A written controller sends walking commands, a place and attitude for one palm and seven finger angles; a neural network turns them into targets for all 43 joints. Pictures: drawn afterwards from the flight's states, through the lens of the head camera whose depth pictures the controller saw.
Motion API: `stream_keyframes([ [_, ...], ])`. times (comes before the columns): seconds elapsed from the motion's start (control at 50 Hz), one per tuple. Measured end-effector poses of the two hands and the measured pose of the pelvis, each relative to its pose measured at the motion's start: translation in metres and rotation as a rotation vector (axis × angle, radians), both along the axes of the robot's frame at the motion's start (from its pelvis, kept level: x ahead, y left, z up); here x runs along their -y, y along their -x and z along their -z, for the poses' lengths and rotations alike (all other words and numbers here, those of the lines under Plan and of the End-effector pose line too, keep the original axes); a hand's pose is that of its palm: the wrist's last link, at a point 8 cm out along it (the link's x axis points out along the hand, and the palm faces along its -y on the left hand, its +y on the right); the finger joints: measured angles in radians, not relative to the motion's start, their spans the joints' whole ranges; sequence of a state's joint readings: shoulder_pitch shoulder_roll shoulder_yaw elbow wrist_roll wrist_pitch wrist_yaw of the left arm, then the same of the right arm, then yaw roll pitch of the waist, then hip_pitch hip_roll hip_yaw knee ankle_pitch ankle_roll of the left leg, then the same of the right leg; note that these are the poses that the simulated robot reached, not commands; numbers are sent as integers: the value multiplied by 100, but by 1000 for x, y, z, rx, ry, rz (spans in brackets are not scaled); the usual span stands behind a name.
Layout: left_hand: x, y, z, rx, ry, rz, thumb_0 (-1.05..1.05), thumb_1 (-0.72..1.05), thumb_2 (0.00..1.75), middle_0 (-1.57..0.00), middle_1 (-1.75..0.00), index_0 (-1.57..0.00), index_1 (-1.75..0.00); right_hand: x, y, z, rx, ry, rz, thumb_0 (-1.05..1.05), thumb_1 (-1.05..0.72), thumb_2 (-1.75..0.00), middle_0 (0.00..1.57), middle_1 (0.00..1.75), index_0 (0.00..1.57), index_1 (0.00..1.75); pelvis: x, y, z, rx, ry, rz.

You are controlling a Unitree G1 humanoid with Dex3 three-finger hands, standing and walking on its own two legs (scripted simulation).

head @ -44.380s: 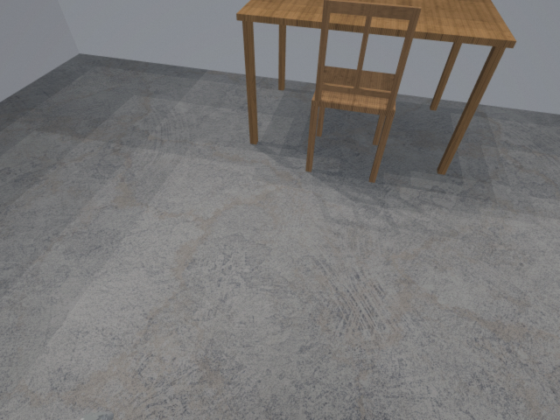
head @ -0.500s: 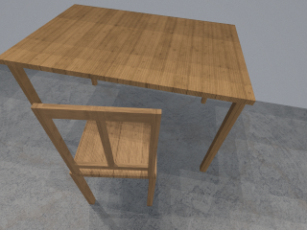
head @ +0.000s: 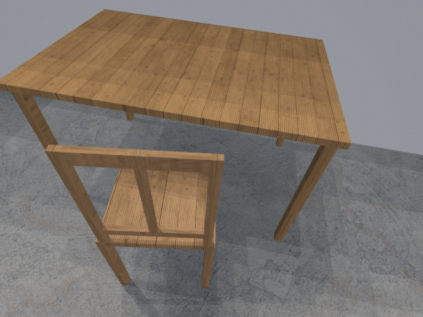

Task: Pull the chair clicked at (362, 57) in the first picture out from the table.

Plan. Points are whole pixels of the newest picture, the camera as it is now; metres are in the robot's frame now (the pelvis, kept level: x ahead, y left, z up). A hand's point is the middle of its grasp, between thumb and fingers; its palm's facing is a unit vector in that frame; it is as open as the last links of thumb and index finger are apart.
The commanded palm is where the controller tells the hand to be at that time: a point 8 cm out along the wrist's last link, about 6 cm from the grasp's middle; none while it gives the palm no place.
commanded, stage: look again from close up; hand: left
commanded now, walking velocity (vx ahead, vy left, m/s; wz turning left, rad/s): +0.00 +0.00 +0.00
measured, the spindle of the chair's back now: (147, 202) +0.40 +0.19 -0.10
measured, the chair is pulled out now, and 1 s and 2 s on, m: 0.16 0.16 0.16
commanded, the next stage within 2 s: none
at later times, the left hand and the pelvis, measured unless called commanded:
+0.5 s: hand out of the picture -0.02 +0.17 -0.18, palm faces +0.00 -0.99 -0.16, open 7.4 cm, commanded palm none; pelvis +0.00 +0.01 +0.00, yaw +0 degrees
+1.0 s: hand out of the picture -0.02 +0.16 -0.18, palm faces +0.01 -0.99 -0.16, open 7.4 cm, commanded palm none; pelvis +0.00 +0.00 +0.00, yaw -1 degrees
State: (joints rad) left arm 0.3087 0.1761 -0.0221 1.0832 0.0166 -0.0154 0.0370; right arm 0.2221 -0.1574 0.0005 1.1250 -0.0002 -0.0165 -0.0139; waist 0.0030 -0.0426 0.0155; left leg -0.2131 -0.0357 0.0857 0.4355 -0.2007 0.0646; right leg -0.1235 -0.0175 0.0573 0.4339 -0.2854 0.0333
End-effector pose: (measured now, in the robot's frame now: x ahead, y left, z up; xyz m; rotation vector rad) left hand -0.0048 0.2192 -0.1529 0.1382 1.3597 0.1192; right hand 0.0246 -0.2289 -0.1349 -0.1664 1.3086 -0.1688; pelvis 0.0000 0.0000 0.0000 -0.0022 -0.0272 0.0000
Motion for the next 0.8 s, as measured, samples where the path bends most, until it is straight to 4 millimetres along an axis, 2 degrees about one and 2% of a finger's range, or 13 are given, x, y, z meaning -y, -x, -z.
stream_keyframes([
  [0.3, -5, 15, -1, -54, -3, -4, 0, 91, 90, -19, -30, -20, -30, -8, 24, 3, -67, -11, 25, 1, -90, -90, 20, 30, 20, 30, -5, 0, -1, -5, -2, 3],
  [0.8, 4, 17, -2, -54, 11, -12, 0, 91, 90, -19, -30, -20, -30, -9, 22, 3, -50, -16, 33, 1, -91, -90, 20, 30, 20, 30, -3, -1, -1, -6, -5, 7],
])
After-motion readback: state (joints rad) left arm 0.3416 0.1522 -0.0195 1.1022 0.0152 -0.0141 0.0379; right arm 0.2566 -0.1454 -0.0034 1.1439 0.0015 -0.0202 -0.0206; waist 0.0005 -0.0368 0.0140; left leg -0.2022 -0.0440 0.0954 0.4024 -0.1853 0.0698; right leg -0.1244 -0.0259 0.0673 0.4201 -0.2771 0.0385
